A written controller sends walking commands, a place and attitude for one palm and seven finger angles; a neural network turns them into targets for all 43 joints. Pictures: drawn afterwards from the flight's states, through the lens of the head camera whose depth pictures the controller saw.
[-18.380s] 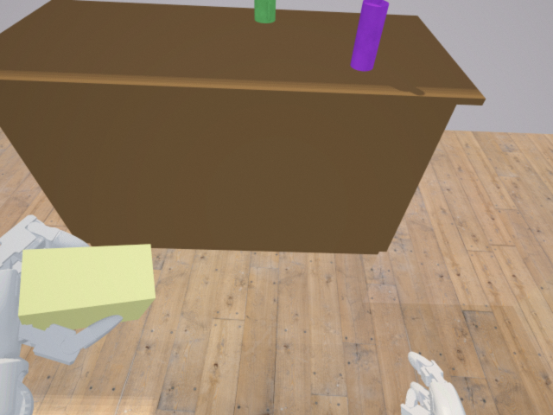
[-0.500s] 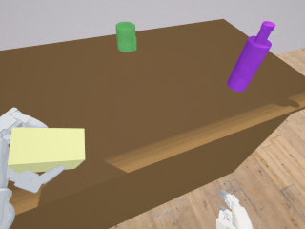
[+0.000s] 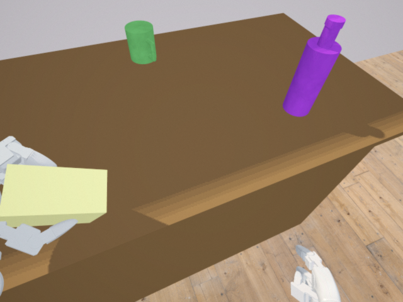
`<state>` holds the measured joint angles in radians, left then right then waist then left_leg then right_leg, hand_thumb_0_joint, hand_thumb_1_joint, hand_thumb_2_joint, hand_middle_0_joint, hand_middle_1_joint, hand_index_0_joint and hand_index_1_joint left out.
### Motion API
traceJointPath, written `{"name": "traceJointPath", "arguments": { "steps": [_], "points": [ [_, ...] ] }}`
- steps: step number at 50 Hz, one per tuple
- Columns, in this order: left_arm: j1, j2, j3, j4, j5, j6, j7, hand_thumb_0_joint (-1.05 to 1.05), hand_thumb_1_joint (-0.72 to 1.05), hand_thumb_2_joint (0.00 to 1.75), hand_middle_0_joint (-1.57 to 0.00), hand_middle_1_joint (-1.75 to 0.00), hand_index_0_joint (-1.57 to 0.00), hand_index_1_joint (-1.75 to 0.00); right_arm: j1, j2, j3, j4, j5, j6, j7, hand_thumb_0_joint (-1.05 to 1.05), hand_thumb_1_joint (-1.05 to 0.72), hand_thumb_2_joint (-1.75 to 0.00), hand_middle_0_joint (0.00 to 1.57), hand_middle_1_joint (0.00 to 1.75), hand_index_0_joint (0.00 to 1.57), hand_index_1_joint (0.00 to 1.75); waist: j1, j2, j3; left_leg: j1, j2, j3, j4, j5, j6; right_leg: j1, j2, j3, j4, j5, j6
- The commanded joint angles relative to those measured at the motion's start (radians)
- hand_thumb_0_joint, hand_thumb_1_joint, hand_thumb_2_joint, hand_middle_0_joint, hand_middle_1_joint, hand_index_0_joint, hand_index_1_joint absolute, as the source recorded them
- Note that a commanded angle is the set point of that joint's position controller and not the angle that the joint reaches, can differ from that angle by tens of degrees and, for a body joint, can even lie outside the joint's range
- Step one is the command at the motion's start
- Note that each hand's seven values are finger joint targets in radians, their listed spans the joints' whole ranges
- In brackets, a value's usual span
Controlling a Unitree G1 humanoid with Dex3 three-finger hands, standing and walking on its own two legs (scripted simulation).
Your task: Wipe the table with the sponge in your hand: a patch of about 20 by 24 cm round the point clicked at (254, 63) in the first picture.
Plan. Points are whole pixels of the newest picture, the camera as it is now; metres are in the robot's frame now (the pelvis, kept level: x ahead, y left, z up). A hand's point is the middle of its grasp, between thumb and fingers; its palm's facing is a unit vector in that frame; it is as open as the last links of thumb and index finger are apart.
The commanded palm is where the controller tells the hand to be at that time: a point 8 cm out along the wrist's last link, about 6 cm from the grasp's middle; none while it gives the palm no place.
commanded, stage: shuffle to correct the standing spot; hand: left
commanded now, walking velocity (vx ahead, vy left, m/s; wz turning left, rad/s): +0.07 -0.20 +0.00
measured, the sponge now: (69, 198) +0.24 +0.21 +0.15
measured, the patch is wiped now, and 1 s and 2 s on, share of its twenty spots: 0.00 0.00 0.00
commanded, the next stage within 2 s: none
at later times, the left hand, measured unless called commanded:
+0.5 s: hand (84, 182) +0.24 +0.18 +0.18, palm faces +0.30 -0.85 -0.44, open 10.3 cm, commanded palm +0.16 +0.23 +0.19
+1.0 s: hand (164, 211) +0.21 +0.07 +0.18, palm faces +0.30 -0.86 -0.40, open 10.3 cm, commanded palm +0.14 +0.12 +0.19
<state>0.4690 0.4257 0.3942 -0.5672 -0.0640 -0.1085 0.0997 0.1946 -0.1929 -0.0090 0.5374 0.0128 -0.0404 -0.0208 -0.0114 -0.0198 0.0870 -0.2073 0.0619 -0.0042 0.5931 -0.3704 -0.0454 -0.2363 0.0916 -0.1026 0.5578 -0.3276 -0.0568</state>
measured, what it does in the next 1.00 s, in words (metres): steps to the right: left foot, then right foot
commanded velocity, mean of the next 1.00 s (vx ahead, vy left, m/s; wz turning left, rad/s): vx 0.09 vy -0.19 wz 0.02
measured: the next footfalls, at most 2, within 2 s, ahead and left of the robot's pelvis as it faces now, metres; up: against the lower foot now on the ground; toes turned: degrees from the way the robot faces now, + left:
left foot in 0.36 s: +0.08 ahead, +0.10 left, +0.00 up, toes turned +3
right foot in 0.68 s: +0.08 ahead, -0.28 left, +0.00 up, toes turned -6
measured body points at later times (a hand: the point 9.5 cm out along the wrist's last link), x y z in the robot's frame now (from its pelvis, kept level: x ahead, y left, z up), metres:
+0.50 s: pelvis -0.01 -0.05 +0.00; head +0.03 -0.03 +0.45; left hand +0.22 +0.23 +0.20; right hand +0.19 -0.26 -0.07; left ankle +0.04 +0.10 -0.73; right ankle -0.04 -0.15 -0.57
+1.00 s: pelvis -0.02 -0.16 +0.01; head -0.01 -0.13 +0.46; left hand +0.18 +0.11 +0.21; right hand +0.12 -0.39 -0.07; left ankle +0.00 -0.03 -0.73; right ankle -0.04 -0.26 -0.63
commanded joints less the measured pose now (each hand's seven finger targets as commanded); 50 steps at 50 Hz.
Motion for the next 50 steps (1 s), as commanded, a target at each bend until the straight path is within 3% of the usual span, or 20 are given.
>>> {"name": "traceJointPath", "arguments": {
  "steps": [1, 2, 3, 5, 9, 15, 17, 18, 20, 24, 29, 32, 34, 37, 41, 42, 43, 44, 46, 50],
  "points": [
    [-0.016, 0.135, 0.112, -0.199, -0.015, -0.053, 0.020, 0.00, 0.10, 1.30, -1.20, -1.60, -1.20, -1.60, -0.057, -0.122, -0.057, -0.151, 0.032, -0.044, 0.003, 0.00, -0.90, -0.90, 0.20, 0.30, 0.20, 0.30, 0.010, -0.085, -0.251, -0.136, -0.001, 0.033, 0.348, 0.394, 0.074, 0.308, -0.201, 0.230, -0.208, 0.551, -0.079],
    [0.015, 0.121, 0.110, -0.168, -0.028, -0.055, 0.028, 0.00, 0.10, 1.30, -1.20, -1.60, -1.20, -1.60, -0.047, -0.125, -0.065, -0.153, 0.032, -0.043, 0.007, 0.00, -0.90, -0.90, 0.20, 0.30, 0.20, 0.30, 0.014, -0.239, -0.256, -0.273, -0.094, 0.059, 0.539, -0.016, 0.046, 0.340, -0.335, 0.393, -0.243, 0.705, -0.135],
    [0.015, 0.132, 0.119, -0.200, -0.040, -0.074, 0.028, 0.00, 0.10, 1.30, -1.20, -1.60, -1.20, -1.60, -0.036, -0.132, -0.071, -0.161, 0.028, -0.044, 0.012, 0.00, -0.90, -0.90, 0.20, 0.30, 0.20, 0.30, 0.021, -0.188, -0.239, -0.314, -0.082, -0.003, 0.648, -0.119, 0.038, 0.297, -0.385, 0.412, -0.257, 0.737, -0.121],
    [0.070, 0.169, 0.162, -0.179, -0.035, -0.092, 0.029, 0.00, 0.10, 1.30, -1.20, -1.60, -1.20, -1.60, -0.058, -0.108, -0.049, -0.143, 0.011, -0.034, 0.008, 0.00, -0.90, -0.90, 0.20, 0.30, 0.20, 0.30, 0.037, -0.045, -0.167, -0.383, -0.039, -0.012, 0.713, -0.080, 0.035, 0.234, -0.367, 0.359, -0.249, 0.673, -0.031],
    [-0.117, 0.149, 0.099, -0.221, -0.015, -0.109, 0.057, 0.00, 0.10, 1.30, -1.20, -1.60, -1.20, -1.60, -0.067, -0.092, -0.021, -0.125, -0.011, -0.028, 0.007, 0.00, -0.90, -0.90, 0.20, 0.30, 0.20, 0.30, 0.029, 0.037, -0.170, -0.349, -0.024, 0.037, 0.564, -0.055, 0.041, 0.230, -0.342, 0.287, -0.239, 0.648, -0.150],
    [-0.191, 0.122, 0.066, -0.196, -0.004, -0.091, 0.066, 0.00, 0.10, 1.30, -1.20, -1.60, -1.20, -1.60, -0.091, -0.092, -0.029, -0.148, -0.006, -0.039, 0.002, 0.00, -0.90, -0.90, 0.20, 0.30, 0.20, 0.30, 0.032, -0.044, -0.218, 0.040, -0.079, 0.160, -0.136, 0.225, 0.075, 0.182, -0.210, 0.161, -0.082, 0.757, 0.044],
    [-0.146, 0.090, 0.050, -0.211, -0.004, -0.100, 0.059, 0.00, 0.10, 1.30, -1.20, -1.60, -1.20, -1.60, -0.086, -0.105, -0.040, -0.161, 0.005, -0.027, 0.003, 0.00, -0.90, -0.90, 0.20, 0.30, 0.20, 0.30, 0.012, 0.157, -0.267, 0.365, 0.094, -0.034, -0.226, 0.554, 0.166, -0.061, -0.138, 0.117, 0.299, 0.524, 0.128],
    [-0.171, 0.119, 0.077, -0.232, -0.005, -0.108, 0.054, 0.00, 0.10, 1.30, -1.20, -1.60, -1.20, -1.60, -0.090, -0.124, -0.060, -0.167, 0.001, -0.015, 0.010, 0.00, -0.90, -0.90, 0.20, 0.30, 0.20, 0.30, 0.021, 0.283, -0.233, 0.410, 0.325, -0.299, -0.237, 0.750, 0.292, -0.275, -0.083, 0.117, 0.615, -0.006, 0.161],
    [-0.187, 0.166, 0.112, -0.207, 0.009, -0.099, 0.027, 0.00, 0.10, 1.30, -1.20, -1.60, -1.20, -1.60, -0.163, -0.137, -0.055, -0.167, -0.006, -0.003, 0.026, 0.00, -0.90, -0.90, 0.20, 0.30, 0.20, 0.30, 0.041, 0.147, -0.160, 0.108, 0.443, -0.510, -0.341, 0.501, 0.410, -0.363, -0.039, 0.275, 1.125, -0.070, 0.112],
    [-0.028, 0.194, 0.177, -0.307, 0.011, -0.091, 0.019, 0.00, 0.10, 1.30, -1.20, -1.60, -1.20, -1.60, -0.132, -0.133, -0.059, -0.165, -0.009, 0.016, 0.028, 0.00, -0.90, -0.90, 0.20, 0.30, 0.20, 0.30, 0.055, 0.132, -0.122, -0.036, 0.327, -0.230, -0.233, 0.296, 0.296, -0.488, -0.128, 0.235, 1.122, -0.040, 0.047],
    [-0.021, 0.147, 0.175, -0.343, 0.006, -0.135, 0.022, 0.00, 0.10, 1.30, -1.20, -1.60, -1.20, -1.60, -0.015, -0.125, -0.067, -0.165, 0.031, -0.031, 0.037, 0.00, -0.90, -0.90, 0.20, 0.30, 0.20, 0.30, 0.025, 0.349, -0.206, -0.039, 0.181, 0.001, -0.121, 0.257, 0.138, -0.118, -0.111, -0.021, 0.161, -0.022, 0.051],
    [-0.187, 0.158, 0.140, -0.262, 0.039, -0.113, 0.028, 0.00, 0.10, 1.30, -1.20, -1.60, -1.20, -1.60, -0.014, -0.117, -0.044, -0.147, 0.029, -0.064, 0.021, 0.00, -0.90, -0.90, 0.20, 0.30, 0.20, 0.30, 0.000, 0.166, -0.223, -0.061, 0.112, 0.041, 0.171, 0.157, 0.083, 0.099, -0.083, -0.078, -0.187, 0.209, 0.083],
    [-0.233, 0.219, 0.164, -0.137, 0.041, -0.094, 0.043, 0.00, 0.10, 1.30, -1.20, -1.60, -1.20, -1.60, -0.011, -0.095, -0.043, -0.113, 0.021, -0.081, 0.010, 0.00, -0.90, -0.90, 0.20, 0.30, 0.20, 0.30, -0.017, -0.234, -0.204, -0.219, -0.030, 0.058, 0.492, -0.072, 0.035, 0.139, -0.295, 0.175, -0.207, 0.517, -0.040],
    [-0.245, 0.153, 0.087, -0.174, 0.034, -0.073, 0.051, 0.00, 0.10, 1.30, -1.20, -1.60, -1.20, -1.60, -0.061, -0.130, -0.053, -0.109, 0.038, -0.061, 0.013, 0.00, -0.90, -0.90, 0.20, 0.30, 0.20, 0.30, 0.013, -0.326, -0.129, -0.182, -0.008, -0.038, 0.674, -0.096, 0.050, -0.116, -0.419, 0.385, -0.306, 0.183, -0.177],
    [-0.115, 0.152, 0.130, -0.269, -0.007, -0.080, 0.047, 0.00, 0.10, 1.30, -1.20, -1.60, -1.20, -1.60, -0.105, -0.098, -0.017, -0.116, 0.037, -0.014, 0.006, 0.00, -0.90, -0.90, 0.20, 0.30, 0.20, 0.30, -0.016, 0.142, -0.108, 0.011, -0.020, -0.024, -0.216, 0.043, 0.028, -0.145, -0.179, 0.008, 0.164, -0.017, -0.021],
    [-0.115, 0.123, 0.109, -0.292, 0.008, -0.103, 0.054, 0.00, 0.10, 1.30, -1.20, -1.60, -1.20, -1.60, -0.107, -0.108, -0.034, -0.122, 0.017, -0.020, 0.005, 0.00, -0.90, -0.90, 0.20, 0.30, 0.20, 0.30, 0.000, 0.406, -0.104, 0.065, 0.077, -0.185, -0.381, 0.207, 0.021, -0.212, -0.088, -0.028, 0.393, -0.100, 0.020],
    [-0.099, 0.152, 0.121, -0.335, 0.022, -0.122, 0.058, 0.00, 0.10, 1.30, -1.20, -1.60, -1.20, -1.60, -0.099, -0.115, -0.060, -0.130, 0.001, -0.029, 0.013, 0.00, -0.90, -0.90, 0.20, 0.30, 0.20, 0.30, 0.011, 0.483, -0.119, 0.116, 0.227, -0.451, -0.396, 0.345, 0.058, -0.314, -0.055, 0.043, 0.636, -0.178, 0.035],
    [-0.081, 0.180, 0.133, -0.369, 0.033, -0.133, 0.055, 0.00, 0.10, 1.30, -1.20, -1.60, -1.20, -1.60, -0.112, -0.108, -0.061, -0.133, -0.003, -0.033, 0.022, 0.00, -0.90, -0.90, 0.20, 0.30, 0.20, 0.30, 0.036, 0.325, -0.155, 0.065, 0.270, -0.490, -0.388, 0.374, 0.143, -0.292, -0.053, 0.119, 0.789, -0.095, 0.036],
    [-0.092, 0.216, 0.160, -0.377, 0.017, -0.124, 0.048, 0.00, 0.10, 1.30, -1.20, -1.60, -1.20, -1.60, -0.138, -0.094, -0.048, -0.145, -0.010, -0.034, 0.034, 0.00, -0.90, -0.90, 0.20, 0.30, 0.20, 0.30, 0.011, 0.341, -0.096, 0.008, 0.281, -0.508, -0.393, 0.244, 0.166, -0.373, -0.084, 0.156, 0.833, -0.054, 0.056],
    [0.013, 0.160, 0.140, -0.305, 0.022, -0.130, 0.052, 0.00, 0.10, 1.30, -1.20, -1.60, -1.20, -1.60, -0.057, -0.111, -0.048, -0.126, 0.007, -0.030, 0.030, 0.00, -0.90, -0.90, 0.20, 0.30, 0.20, 0.30, 0.034, 0.327, -0.138, 0.013, 0.179, -0.155, -0.222, 0.231, 0.161, -0.184, -0.123, 0.065, 0.238, -0.069, 0.027]
  ]
}}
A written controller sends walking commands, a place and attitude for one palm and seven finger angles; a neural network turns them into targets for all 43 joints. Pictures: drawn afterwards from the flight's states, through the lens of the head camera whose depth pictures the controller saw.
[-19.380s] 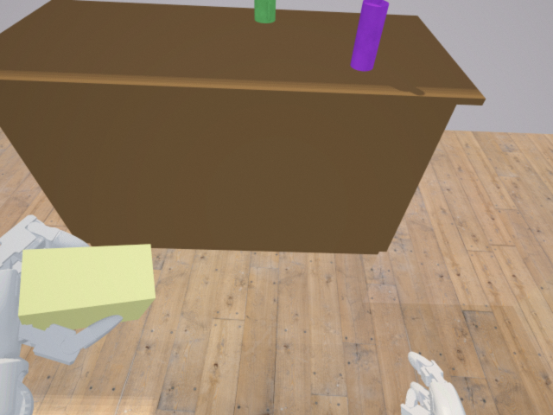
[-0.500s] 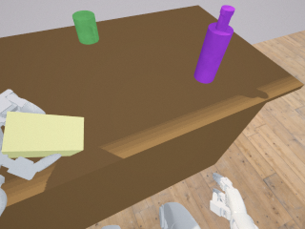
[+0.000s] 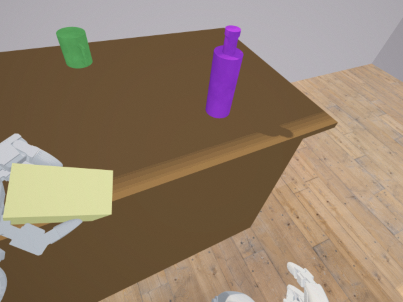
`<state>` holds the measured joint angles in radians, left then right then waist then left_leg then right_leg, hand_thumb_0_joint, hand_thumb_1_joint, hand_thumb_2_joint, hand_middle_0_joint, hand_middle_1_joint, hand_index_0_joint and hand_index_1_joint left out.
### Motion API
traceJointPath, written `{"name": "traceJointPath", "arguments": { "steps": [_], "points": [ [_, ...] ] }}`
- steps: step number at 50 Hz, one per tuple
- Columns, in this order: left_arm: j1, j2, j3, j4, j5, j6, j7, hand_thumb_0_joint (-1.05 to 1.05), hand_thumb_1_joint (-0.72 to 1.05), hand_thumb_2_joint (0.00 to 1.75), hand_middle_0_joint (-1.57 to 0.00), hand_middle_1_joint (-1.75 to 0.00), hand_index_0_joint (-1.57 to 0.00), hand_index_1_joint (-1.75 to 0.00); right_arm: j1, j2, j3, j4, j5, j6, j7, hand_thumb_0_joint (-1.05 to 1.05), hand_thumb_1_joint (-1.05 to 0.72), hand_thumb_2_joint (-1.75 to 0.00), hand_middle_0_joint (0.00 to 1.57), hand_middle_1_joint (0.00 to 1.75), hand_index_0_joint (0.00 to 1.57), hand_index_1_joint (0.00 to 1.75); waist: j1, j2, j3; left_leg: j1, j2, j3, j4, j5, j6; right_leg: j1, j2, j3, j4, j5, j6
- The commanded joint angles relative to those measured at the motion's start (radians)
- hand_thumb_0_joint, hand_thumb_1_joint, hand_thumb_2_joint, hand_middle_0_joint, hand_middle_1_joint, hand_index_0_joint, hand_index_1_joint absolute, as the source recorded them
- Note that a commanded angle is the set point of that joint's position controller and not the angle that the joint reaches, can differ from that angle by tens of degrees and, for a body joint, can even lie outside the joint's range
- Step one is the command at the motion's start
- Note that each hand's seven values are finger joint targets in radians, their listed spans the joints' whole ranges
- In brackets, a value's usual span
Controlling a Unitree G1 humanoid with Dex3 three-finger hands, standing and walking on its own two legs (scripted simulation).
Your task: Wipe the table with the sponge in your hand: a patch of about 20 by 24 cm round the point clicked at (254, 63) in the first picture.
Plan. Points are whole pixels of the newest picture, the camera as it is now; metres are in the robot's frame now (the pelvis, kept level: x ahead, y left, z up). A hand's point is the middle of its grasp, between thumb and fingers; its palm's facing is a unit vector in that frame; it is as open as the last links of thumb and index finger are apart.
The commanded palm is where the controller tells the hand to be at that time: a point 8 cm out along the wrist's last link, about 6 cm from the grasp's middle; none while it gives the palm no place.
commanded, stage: shuffle to correct the standing spot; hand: left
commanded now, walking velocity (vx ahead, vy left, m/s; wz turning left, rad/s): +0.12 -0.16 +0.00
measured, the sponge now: (73, 197) +0.23 +0.20 +0.15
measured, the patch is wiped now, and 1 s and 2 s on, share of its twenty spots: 0.00 0.00 0.00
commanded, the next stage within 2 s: come to a stop and stand still in 1.20 s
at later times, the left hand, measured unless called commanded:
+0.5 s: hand (114, 194) +0.24 +0.14 +0.16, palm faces +0.35 -0.84 -0.41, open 10.3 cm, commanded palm +0.17 +0.19 +0.18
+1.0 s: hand (174, 157) +0.30 +0.06 +0.18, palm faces +0.36 -0.81 -0.46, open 10.3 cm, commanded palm +0.24 +0.12 +0.18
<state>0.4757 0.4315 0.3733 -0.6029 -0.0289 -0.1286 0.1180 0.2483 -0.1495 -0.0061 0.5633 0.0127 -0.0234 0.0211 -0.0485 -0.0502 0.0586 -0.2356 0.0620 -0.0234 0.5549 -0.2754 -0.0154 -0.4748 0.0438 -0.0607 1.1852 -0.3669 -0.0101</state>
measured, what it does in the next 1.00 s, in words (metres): steps to the right: right foot, then left foot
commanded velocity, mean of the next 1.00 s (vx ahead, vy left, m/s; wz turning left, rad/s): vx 0.15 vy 0.01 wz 0.00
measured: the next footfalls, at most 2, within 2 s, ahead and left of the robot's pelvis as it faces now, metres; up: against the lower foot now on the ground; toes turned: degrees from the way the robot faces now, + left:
right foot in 0.12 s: +0.06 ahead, -0.15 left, +0.00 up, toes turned -5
left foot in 0.40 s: +0.04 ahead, +0.04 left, +0.00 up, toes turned +5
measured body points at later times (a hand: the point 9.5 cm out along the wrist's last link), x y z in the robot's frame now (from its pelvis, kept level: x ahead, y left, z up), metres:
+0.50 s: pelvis +0.01 -0.09 -0.01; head +0.04 -0.07 +0.44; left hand +0.21 +0.19 +0.19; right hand +0.19 -0.32 -0.08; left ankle +0.00 +0.03 -0.74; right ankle +0.01 -0.16 -0.70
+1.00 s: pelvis +0.08 -0.17 +0.01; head +0.13 -0.17 +0.45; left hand +0.28 +0.11 +0.20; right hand +0.26 -0.41 -0.08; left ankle +0.10 -0.03 -0.72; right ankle +0.09 -0.21 -0.74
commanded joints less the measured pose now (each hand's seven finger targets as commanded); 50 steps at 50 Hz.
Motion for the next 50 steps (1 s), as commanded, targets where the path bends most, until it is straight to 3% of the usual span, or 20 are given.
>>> {"name": "traceJointPath", "arguments": {
  "steps": [1, 4, 5, 7, 9, 11, 13, 18, 19, 20, 23, 26, 30, 31, 33, 36, 38, 40, 46, 50],
  "points": [
    [0.049, 0.151, 0.172, -0.215, -0.023, -0.103, 0.033, 0.00, 0.10, 1.30, -1.20, -1.60, -1.20, -1.60, -0.085, -0.160, -0.046, -0.158, 0.014, -0.056, -0.022, 0.00, -0.90, -0.90, 0.20, 0.30, 0.20, 0.30, 0.059, 0.364, -0.114, 0.060, 0.156, -0.101, -0.167, 0.131, 0.110, 0.106, -0.048, -0.013, -0.525, -0.025, -0.021],
    [-0.026, 0.157, 0.176, -0.094, -0.013, -0.073, 0.029, 0.00, 0.10, 1.30, -1.20, -1.60, -1.20, -1.60, -0.065, -0.174, -0.040, -0.154, 0.008, -0.042, -0.038, 0.00, -0.90, -0.90, 0.20, 0.30, 0.20, 0.30, 0.044, 0.222, -0.148, -0.083, 0.119, -0.080, -0.034, -0.108, 0.067, 0.385, -0.026, -0.065, -0.824, 0.095, -0.013],
    [-0.073, 0.171, 0.176, -0.067, -0.008, -0.069, 0.029, 0.00, 0.10, 1.30, -1.20, -1.60, -1.20, -1.60, -0.051, -0.170, -0.045, -0.138, 0.009, -0.040, -0.039, 0.00, -0.90, -0.90, 0.20, 0.30, 0.20, 0.30, 0.028, 0.085, -0.157, -0.155, 0.062, -0.027, 0.098, -0.184, 0.053, 0.450, -0.075, -0.011, -0.856, 0.115, -0.035],
    [-0.132, 0.171, 0.155, -0.005, -0.018, -0.056, 0.040, 0.00, 0.10, 1.30, -1.20, -1.60, -1.20, -1.60, -0.089, -0.147, -0.039, -0.137, 0.023, -0.055, -0.038, 0.00, -0.90, -0.90, 0.20, 0.30, 0.20, 0.30, 0.022, -0.223, -0.134, -0.333, -0.062, 0.051, 0.531, -0.232, 0.023, 0.438, -0.319, 0.343, -0.959, 0.128, -0.168],
    [-0.155, 0.087, 0.072, 0.023, -0.020, -0.055, 0.026, 0.00, 0.10, 1.30, -1.20, -1.60, -1.20, -1.60, -0.083, -0.184, -0.063, -0.125, 0.034, -0.071, -0.035, 0.00, -0.90, -0.90, 0.20, 0.30, 0.20, 0.30, 0.032, -0.298, -0.090, -0.331, -0.039, -0.024, 0.707, -0.169, 0.009, 0.300, -0.348, 0.397, -1.011, 0.039, -0.217],
    [-0.171, 0.114, 0.092, -0.019, -0.024, -0.051, 0.026, 0.00, 0.10, 1.30, -1.20, -1.60, -1.20, -1.60, -0.144, -0.164, -0.044, -0.134, 0.041, -0.058, -0.030, 0.00, -0.90, -0.90, 0.20, 0.30, 0.20, 0.30, 0.037, -0.155, -0.017, -0.268, 0.006, -0.048, 0.677, -0.178, 0.019, 0.135, -0.364, 0.392, -1.011, -0.068, -0.240],
    [-0.188, 0.106, 0.071, -0.068, -0.015, -0.072, 0.036, 0.00, 0.10, 1.30, -1.20, -1.60, -1.20, -1.60, -0.145, -0.145, -0.029, -0.118, 0.021, -0.044, -0.039, 0.00, -0.90, -0.90, 0.20, 0.30, 0.20, 0.30, 0.035, -0.036, -0.020, -0.176, 0.026, 0.008, 0.456, -0.150, 0.029, 0.126, -0.326, 0.211, -0.978, 0.005, -0.210],
    [-0.181, 0.127, 0.068, -0.251, -0.013, -0.093, 0.066, 0.00, 0.10, 1.30, -1.20, -1.60, -1.20, -1.60, -0.132, -0.142, -0.033, -0.144, -0.001, -0.103, -0.065, 0.00, -0.90, -0.90, 0.20, 0.30, 0.20, 0.30, 0.053, 0.144, -0.129, 0.150, -0.051, 0.112, -0.149, -0.001, 0.046, 0.187, -0.187, 0.099, -0.773, -0.044, -0.126],
    [-0.175, 0.137, 0.084, -0.295, -0.019, -0.100, 0.071, 0.00, 0.10, 1.30, -1.20, -1.60, -1.20, -1.60, -0.125, -0.165, -0.046, -0.151, -0.001, -0.106, -0.067, 0.00, -0.90, -0.90, 0.20, 0.30, 0.20, 0.30, 0.052, 0.276, -0.146, 0.231, 0.027, -0.002, -0.225, 0.076, 0.072, 0.153, -0.133, 0.070, -0.606, 0.059, -0.097],
    [-0.156, 0.155, 0.103, -0.328, -0.017, -0.107, 0.075, 0.00, 0.10, 1.30, -1.20, -1.60, -1.20, -1.60, -0.128, -0.182, -0.058, -0.162, 0.000, -0.102, -0.060, 0.00, -0.90, -0.90, 0.20, 0.30, 0.20, 0.30, 0.064, 0.458, -0.161, 0.348, 0.198, -0.262, -0.248, 0.243, 0.142, -0.010, -0.051, 0.014, -0.411, 0.008, -0.047],
    [-0.112, 0.234, 0.176, -0.282, -0.012, -0.105, 0.055, 0.00, 0.10, 1.30, -1.20, -1.60, -1.20, -1.60, -0.153, -0.141, -0.041, -0.147, -0.004, -0.091, -0.044, 0.00, -0.90, -0.90, 0.20, 0.30, 0.20, 0.30, 0.042, 0.388, -0.122, 0.278, 0.279, -0.380, -0.269, 0.316, 0.239, -0.155, -0.049, 0.068, -0.089, -0.076, -0.015],
    [-0.005, 0.163, 0.169, -0.208, -0.013, -0.089, 0.045, 0.00, 0.10, 1.30, -1.20, -1.60, -1.20, -1.60, -0.136, -0.155, -0.052, -0.143, 0.020, -0.085, -0.030, 0.00, -0.90, -0.90, 0.20, 0.30, 0.20, 0.30, 0.066, 0.288, -0.111, 0.187, 0.214, -0.122, -0.182, 0.333, 0.175, -0.050, -0.081, 0.030, -0.335, -0.043, -0.019],
    [0.017, 0.123, 0.165, -0.029, -0.021, -0.072, 0.034, 0.00, 0.10, 1.30, -1.20, -1.60, -1.20, -1.60, -0.090, -0.174, -0.054, -0.146, 0.028, -0.068, -0.031, 0.00, -0.90, -0.90, 0.20, 0.30, 0.20, 0.30, 0.063, 0.130, -0.150, -0.100, 0.136, 0.010, 0.032, 0.125, 0.106, 0.418, -0.005, -0.089, -0.743, 0.147, -0.010],
    [0.032, 0.094, 0.138, 0.033, -0.027, -0.059, 0.031, 0.00, 0.10, 1.30, -1.20, -1.60, -1.20, -1.60, -0.093, -0.157, -0.048, -0.141, 0.034, -0.070, -0.035, 0.00, -0.90, -0.90, 0.20, 0.30, 0.20, 0.30, 0.059, -0.012, -0.156, -0.153, 0.072, 0.069, 0.217, 0.046, 0.089, 0.483, -0.041, -0.021, -0.795, 0.168, -0.031],
    [-0.063, 0.143, 0.145, 0.036, -0.026, -0.051, 0.036, 0.00, 0.10, 1.30, -1.20, -1.60, -1.20, -1.60, -0.112, -0.158, -0.062, -0.150, 0.037, -0.073, -0.038, 0.00, -0.90, -0.90, 0.20, 0.30, 0.20, 0.30, 0.044, -0.348, -0.145, -0.424, -0.072, 0.067, 0.682, -0.252, 0.030, 0.499, -0.376, 0.535, -0.950, 0.149, -0.197],
    [-0.150, 0.125, 0.102, -0.039, -0.015, -0.065, 0.024, 0.00, 0.10, 1.30, -1.20, -1.60, -1.20, -1.60, -0.136, -0.164, -0.048, -0.121, 0.035, -0.078, -0.023, 0.00, -0.90, -0.90, 0.20, 0.30, 0.20, 0.30, 0.046, -0.087, -0.057, -0.374, 0.004, -0.030, 0.738, -0.143, 0.021, 0.274, -0.387, 0.522, -0.976, -0.053, -0.226],
    [-0.163, 0.115, 0.078, -0.079, -0.001, -0.095, 0.035, 0.00, 0.10, 1.30, -1.20, -1.60, -1.20, -1.60, -0.144, -0.153, -0.031, -0.093, 0.017, -0.071, -0.030, 0.00, -0.90, -0.90, 0.20, 0.30, 0.20, 0.30, 0.044, 0.023, -0.050, -0.334, 0.021, 0.007, 0.638, -0.058, 0.016, 0.234, -0.354, 0.343, -0.958, 0.120, -0.205],
    [-0.193, 0.136, 0.086, -0.129, 0.003, -0.114, 0.054, 0.00, 0.10, 1.30, -1.20, -1.60, -1.20, -1.60, -0.140, -0.145, -0.024, -0.092, 0.005, -0.083, -0.035, 0.00, -0.90, -0.90, 0.20, 0.30, 0.20, 0.30, 0.051, 0.021, -0.102, -0.234, -0.003, 0.062, 0.450, -0.021, 0.023, 0.248, -0.316, 0.231, -0.951, 0.188, -0.167],
    [-0.053, 0.201, 0.168, -0.219, -0.014, -0.127, 0.078, 0.00, 0.10, 1.30, -1.20, -1.60, -1.20, -1.60, -0.130, -0.144, -0.052, -0.135, 0.016, -0.129, -0.038, 0.00, -0.90, -0.90, 0.20, 0.30, 0.20, 0.30, 0.084, 0.015, -0.196, -0.081, -0.042, 0.111, 0.023, 0.028, 0.047, 0.416, -0.355, 0.259, -0.847, 0.403, -0.111],
    [0.012, 0.170, 0.190, -0.158, -0.025, -0.130, 0.064, 0.00, 0.10, 1.30, -1.20, -1.60, -1.20, -1.60, -0.131, -0.165, -0.067, -0.157, 0.018, -0.111, -0.034, 0.00, -0.90, -0.90, 0.20, 0.30, 0.20, 0.30, 0.080, 0.074, -0.211, 0.028, -0.020, 0.085, -0.104, 0.185, 0.063, 0.433, -0.277, 0.168, -0.721, 0.592, -0.008]
  ]
}}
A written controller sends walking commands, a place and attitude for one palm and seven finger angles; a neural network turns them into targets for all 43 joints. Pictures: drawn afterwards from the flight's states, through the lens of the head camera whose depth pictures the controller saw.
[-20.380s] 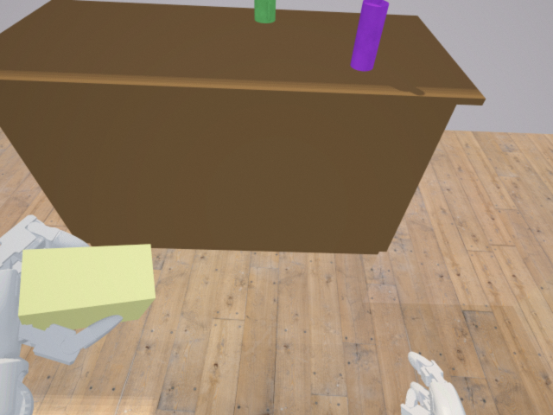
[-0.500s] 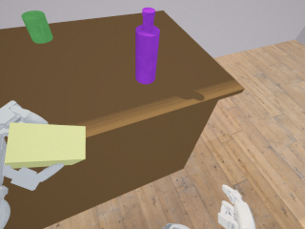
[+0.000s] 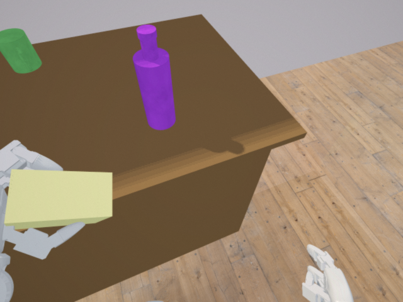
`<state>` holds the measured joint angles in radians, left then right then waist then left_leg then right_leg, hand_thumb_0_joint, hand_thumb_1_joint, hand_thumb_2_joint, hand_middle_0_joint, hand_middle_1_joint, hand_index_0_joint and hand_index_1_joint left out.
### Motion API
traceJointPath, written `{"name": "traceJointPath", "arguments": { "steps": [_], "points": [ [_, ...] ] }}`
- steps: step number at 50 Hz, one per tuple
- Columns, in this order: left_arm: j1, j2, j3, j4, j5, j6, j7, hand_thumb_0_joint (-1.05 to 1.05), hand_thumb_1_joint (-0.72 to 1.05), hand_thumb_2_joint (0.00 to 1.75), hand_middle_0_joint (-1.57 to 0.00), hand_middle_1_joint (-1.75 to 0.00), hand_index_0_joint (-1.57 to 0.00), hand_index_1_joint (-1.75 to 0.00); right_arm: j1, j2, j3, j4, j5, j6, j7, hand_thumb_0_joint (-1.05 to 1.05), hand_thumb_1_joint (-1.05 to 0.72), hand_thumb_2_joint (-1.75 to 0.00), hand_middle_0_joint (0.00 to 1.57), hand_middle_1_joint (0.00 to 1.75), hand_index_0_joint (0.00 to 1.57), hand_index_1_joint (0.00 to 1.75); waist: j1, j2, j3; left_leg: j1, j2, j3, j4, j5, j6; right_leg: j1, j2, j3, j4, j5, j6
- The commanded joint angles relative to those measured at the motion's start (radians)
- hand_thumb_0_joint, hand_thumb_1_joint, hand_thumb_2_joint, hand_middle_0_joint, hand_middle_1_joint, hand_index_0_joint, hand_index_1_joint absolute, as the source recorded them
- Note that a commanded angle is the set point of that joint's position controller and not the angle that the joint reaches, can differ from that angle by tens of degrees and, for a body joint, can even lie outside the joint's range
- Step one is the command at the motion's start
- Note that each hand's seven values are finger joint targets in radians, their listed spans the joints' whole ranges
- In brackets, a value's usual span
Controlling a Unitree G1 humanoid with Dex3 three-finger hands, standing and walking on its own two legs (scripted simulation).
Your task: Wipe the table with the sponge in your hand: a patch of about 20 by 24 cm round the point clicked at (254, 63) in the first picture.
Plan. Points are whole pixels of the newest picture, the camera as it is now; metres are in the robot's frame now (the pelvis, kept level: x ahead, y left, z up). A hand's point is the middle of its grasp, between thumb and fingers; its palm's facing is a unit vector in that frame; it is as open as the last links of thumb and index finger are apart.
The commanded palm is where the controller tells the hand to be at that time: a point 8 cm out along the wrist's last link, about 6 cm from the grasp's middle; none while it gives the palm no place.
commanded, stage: shuffle to correct the standing spot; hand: left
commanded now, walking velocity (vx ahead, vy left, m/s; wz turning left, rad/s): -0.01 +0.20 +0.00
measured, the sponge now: (75, 200) +0.23 +0.20 +0.15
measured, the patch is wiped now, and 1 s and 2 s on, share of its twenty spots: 0.00 0.00 0.00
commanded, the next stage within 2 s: come to a stop and stand still in 0.20 s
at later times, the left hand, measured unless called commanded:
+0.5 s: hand out of the picture +0.22 +0.32 +0.17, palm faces +0.42 -0.80 -0.43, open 10.3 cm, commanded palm +0.16 +0.36 +0.17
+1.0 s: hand out of the picture +0.27 +0.36 +0.21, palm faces +0.51 -0.77 -0.39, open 10.3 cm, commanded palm +0.17 +0.36 +0.17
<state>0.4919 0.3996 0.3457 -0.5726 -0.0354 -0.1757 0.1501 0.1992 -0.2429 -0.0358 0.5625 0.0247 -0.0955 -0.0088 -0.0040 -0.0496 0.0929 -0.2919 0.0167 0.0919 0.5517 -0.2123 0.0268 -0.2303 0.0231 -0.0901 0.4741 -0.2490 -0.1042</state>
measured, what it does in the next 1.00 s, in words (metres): steps on the spot: left foot, then left foot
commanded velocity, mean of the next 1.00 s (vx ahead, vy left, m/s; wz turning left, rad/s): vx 0.00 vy -0.01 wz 0.00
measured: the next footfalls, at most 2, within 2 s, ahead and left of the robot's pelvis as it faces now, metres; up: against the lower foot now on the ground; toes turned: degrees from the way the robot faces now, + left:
left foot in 0.02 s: +0.05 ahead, +0.14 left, +0.00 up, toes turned +5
left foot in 0.36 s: +0.09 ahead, +0.21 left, +0.00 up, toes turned +1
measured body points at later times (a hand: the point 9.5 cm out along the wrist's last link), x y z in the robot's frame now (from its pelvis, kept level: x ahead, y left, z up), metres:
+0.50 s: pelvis +0.00 +0.07 -0.01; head +0.03 +0.07 +0.44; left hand +0.19 +0.36 +0.19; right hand +0.20 -0.13 -0.10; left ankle +0.05 +0.20 -0.74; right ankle +0.01 -0.04 -0.74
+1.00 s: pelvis +0.01 +0.08 -0.01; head +0.04 +0.09 +0.44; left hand +0.23 +0.40 +0.23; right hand +0.19 -0.16 -0.08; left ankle +0.05 +0.20 -0.74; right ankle +0.01 -0.04 -0.74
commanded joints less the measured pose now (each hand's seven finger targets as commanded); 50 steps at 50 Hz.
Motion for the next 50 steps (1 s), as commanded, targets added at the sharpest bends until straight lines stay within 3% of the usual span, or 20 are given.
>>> {"name": "traceJointPath", "arguments": {
  "steps": [1, 4, 8, 10, 12, 15, 17, 19, 20, 22, 26, 32, 36, 40, 41, 42, 43, 45, 47, 50],
  "points": [
    [0.052, 0.173, 0.198, -0.138, -0.026, -0.071, 0.025, 0.00, 0.10, 1.30, -1.20, -1.60, -1.20, -1.60, -0.078, -0.087, -0.045, -0.161, 0.020, -0.033, -0.001, 0.00, -0.90, -0.90, 0.20, 0.30, 0.20, 0.30, 0.029, 0.086, -0.251, 0.139, 0.067, -0.074, -0.100, 0.225, 0.040, 0.153, -0.229, 0.165, 0.075, 0.539, 0.108],
    [0.081, 0.186, 0.222, -0.080, -0.027, -0.054, 0.017, 0.00, 0.10, 1.30, -1.20, -1.60, -1.20, -1.60, -0.081, -0.105, -0.045, -0.170, 0.030, 0.002, 0.000, 0.00, -0.90, -0.90, 0.20, 0.30, 0.20, 0.30, 0.013, 0.036, -0.275, 0.155, 0.090, -0.078, 0.024, 0.381, 0.048, 0.113, -0.193, 0.145, 0.088, 0.670, 0.163],
    [0.058, 0.164, 0.191, -0.071, -0.026, -0.033, 0.018, 0.00, 0.10, 1.30, -1.20, -1.60, -1.20, -1.60, -0.086, -0.096, -0.035, -0.186, 0.028, 0.026, 0.001, 0.00, -0.90, -0.90, 0.20, 0.30, 0.20, 0.30, 0.014, -0.136, -0.203, -0.129, 0.015, -0.051, 0.134, 0.022, -0.009, 0.289, -0.323, 0.266, 0.009, 0.840, 0.079],
    [0.040, 0.161, 0.181, -0.092, -0.029, -0.034, 0.025, 0.00, 0.10, 1.30, -1.20, -1.60, -1.20, -1.60, -0.094, -0.085, -0.022, -0.189, 0.024, 0.030, -0.001, 0.00, -0.90, -0.90, 0.20, 0.30, 0.20, 0.30, 0.026, -0.145, -0.161, -0.199, 0.023, -0.100, 0.191, -0.195, -0.006, 0.268, -0.378, 0.330, -0.047, 0.784, 0.056],
    [-0.024, 0.170, 0.162, -0.188, -0.025, -0.037, 0.034, 0.00, 0.10, 1.30, -1.20, -1.60, -1.20, -1.60, -0.111, -0.077, -0.015, -0.189, 0.018, 0.029, -0.006, 0.00, -0.90, -0.90, 0.20, 0.30, 0.20, 0.30, 0.024, -0.080, -0.157, -0.161, 0.037, -0.114, 0.157, -0.192, -0.003, 0.223, -0.404, 0.345, -0.048, 0.698, 0.015],
    [-0.100, 0.180, 0.138, -0.289, -0.022, -0.036, 0.046, 0.00, 0.10, 1.30, -1.20, -1.60, -1.20, -1.60, -0.112, -0.063, -0.005, -0.177, 0.004, 0.016, -0.020, 0.00, -0.90, -0.90, 0.20, 0.30, 0.20, 0.30, 0.006, 0.008, -0.212, 0.055, 0.003, -0.066, -0.002, 0.029, -0.008, 0.137, -0.346, 0.243, 0.017, 0.603, 0.025],
    [-0.124, 0.180, 0.130, -0.325, -0.023, -0.043, 0.051, 0.00, 0.10, 1.30, -1.20, -1.60, -1.20, -1.60, -0.112, -0.067, -0.010, -0.167, 0.001, -0.005, -0.036, 0.00, -0.90, -0.90, 0.20, 0.30, 0.20, 0.30, 0.005, 0.123, -0.246, 0.234, 0.055, -0.123, -0.074, 0.215, 0.023, 0.022, -0.232, 0.140, 0.152, 0.469, 0.072],
    [-0.121, 0.183, 0.139, -0.305, -0.015, -0.045, 0.053, 0.00, 0.10, 1.30, -1.20, -1.60, -1.20, -1.60, -0.103, -0.084, -0.010, -0.168, 0.004, -0.021, -0.039, 0.00, -0.90, -0.90, 0.20, 0.30, 0.20, 0.30, 0.018, 0.263, -0.235, 0.226, 0.210, -0.307, -0.170, 0.273, 0.094, -0.069, -0.097, 0.072, 0.253, -0.079, 0.112],
    [-0.138, 0.170, 0.135, -0.271, -0.013, -0.046, 0.047, 0.00, 0.10, 1.30, -1.20, -1.60, -1.20, -1.60, -0.096, -0.095, -0.015, -0.164, 0.007, -0.029, -0.038, 0.00, -0.90, -0.90, 0.20, 0.30, 0.20, 0.30, 0.022, 0.242, -0.188, 0.120, 0.219, -0.305, -0.209, 0.145, 0.087, -0.037, -0.069, 0.071, 0.238, -0.195, 0.107],
    [-0.112, 0.172, 0.164, -0.174, -0.014, -0.020, 0.039, 0.00, 0.10, 1.30, -1.20, -1.60, -1.20, -1.60, -0.106, -0.063, 0.011, -0.147, 0.011, -0.035, -0.039, 0.00, -0.90, -0.90, 0.20, 0.30, 0.20, 0.30, 0.018, 0.216, -0.136, 0.032, 0.189, -0.285, -0.204, 0.097, 0.079, 0.032, -0.072, 0.049, 0.088, -0.111, 0.117],
    [-0.049, 0.090, 0.115, -0.068, -0.025, -0.008, 0.008, 0.00, 0.10, 1.30, -1.20, -1.60, -1.20, -1.60, -0.096, -0.061, 0.007, -0.137, 0.017, -0.034, -0.022, 0.00, -0.90, -0.90, 0.20, 0.30, 0.20, 0.30, 0.002, -0.025, -0.126, 0.008, 0.076, -0.189, -0.138, -0.132, 0.001, 0.086, -0.059, 0.104, -0.109, 0.038, 0.096],
    [-0.139, 0.086, 0.068, -0.161, -0.021, 0.010, -0.004, 0.00, 0.10, 1.30, -1.20, -1.60, -1.20, -1.60, -0.118, -0.065, 0.025, -0.149, 0.007, -0.036, -0.028, 0.00, -0.90, -0.90, 0.20, 0.30, 0.20, 0.30, 0.003, 0.271, -0.113, -0.027, 0.149, -0.290, -0.333, -0.377, 0.009, 0.073, -0.008, 0.065, -0.017, -0.042, 0.118],
    [-0.165, 0.163, 0.113, -0.263, -0.013, -0.007, 0.013, 0.00, 0.10, 1.30, -1.20, -1.60, -1.20, -1.60, -0.114, -0.050, 0.030, -0.145, 0.007, -0.054, -0.031, 0.00, -0.90, -0.90, 0.20, 0.30, 0.20, 0.30, 0.013, 0.226, -0.167, 0.015, 0.129, -0.239, -0.264, -0.244, 0.012, 0.139, -0.019, 0.071, -0.087, 0.042, 0.112],
    [-0.129, 0.131, 0.117, -0.213, -0.018, -0.013, 0.020, 0.00, 0.10, 1.30, -1.20, -1.60, -1.20, -1.60, -0.089, -0.057, 0.014, -0.127, 0.002, -0.056, -0.029, 0.00, -0.90, -0.90, 0.20, 0.30, 0.20, 0.30, 0.014, 0.143, -0.184, 0.050, 0.077, -0.162, -0.148, -0.057, -0.012, 0.140, -0.064, 0.111, -0.131, 0.132, 0.087],
    [-1.082, 0.975, 0.377, -0.547, 0.001, -0.192, 0.026, 0.00, 0.10, 1.30, -1.20, -1.60, -1.20, -1.60, 0.039, -0.099, 0.178, -0.236, 0.072, -0.023, -0.135, 0.00, -0.90, -0.90, 0.20, 0.30, 0.20, 0.30, -0.070, 0.251, -0.229, -0.003, 0.011, -0.170, -0.083, -0.061, 0.021, 0.024, -0.066, 0.121, -0.127, -0.049, 0.156],
    [-0.622, 0.322, 0.327, 0.000, 0.015, -0.109, 0.015, 0.00, 0.10, 1.30, -1.20, -1.60, -1.20, -1.60, -0.012, 0.006, 0.024, -0.162, 0.026, -0.073, -0.101, 0.00, -0.90, -0.90, 0.20, 0.30, 0.20, 0.30, 0.001, 0.075, -0.183, 0.047, 0.104, -0.157, -0.048, -0.012, 0.015, -0.098, -0.119, 0.110, -0.083, -0.136, 0.103],
    [-0.516, 0.303, 0.251, -0.014, 0.014, -0.091, 0.014, 0.00, 0.10, 1.30, -1.20, -1.60, -1.20, -1.60, -0.105, -0.061, 0.030, -0.120, -0.027, -0.081, -0.057, 0.00, -0.90, -0.90, 0.20, 0.30, 0.20, 0.30, 0.000, 0.038, -0.136, 0.075, 0.050, -0.123, -0.070, -0.049, -0.001, -0.103, -0.079, 0.148, -0.132, -0.062, 0.080],
    [-0.363, 0.288, 0.228, 0.110, -0.006, -0.104, 0.000, 0.00, 0.10, 1.30, -1.20, -1.60, -1.20, -1.60, -0.037, -0.109, 0.001, -0.104, -0.041, -0.092, -0.033, 0.00, -0.90, -0.90, 0.20, 0.30, 0.20, 0.30, 0.011, 0.041, -0.192, 0.066, 0.020, -0.097, 0.037, -0.014, -0.010, -0.104, -0.150, 0.238, -0.116, 0.100, 0.033],
    [-0.170, 0.181, 0.154, 0.108, -0.026, -0.109, -0.019, 0.00, 0.10, 1.30, -1.20, -1.60, -1.20, -1.60, 0.014, -0.118, -0.010, -0.124, -0.032, -0.091, 0.000, 0.00, -0.90, -0.90, 0.20, 0.30, 0.20, 0.30, 0.028, 0.026, -0.237, 0.045, 0.024, -0.096, 0.054, 0.104, -0.003, -0.015, -0.164, 0.221, -0.055, 0.261, 0.030],
    [-0.072, 0.136, 0.107, -0.029, -0.052, -0.138, -0.025, 0.00, 0.10, 1.30, -1.20, -1.60, -1.20, -1.60, -0.003, -0.119, -0.019, -0.139, -0.008, -0.115, 0.046, 0.00, -0.90, -0.90, 0.20, 0.30, 0.20, 0.30, 0.046, -0.027, -0.216, 0.028, 0.023, -0.089, 0.039, 0.237, 0.000, 0.038, -0.174, 0.183, -0.016, 0.411, 0.050]
  ]
}}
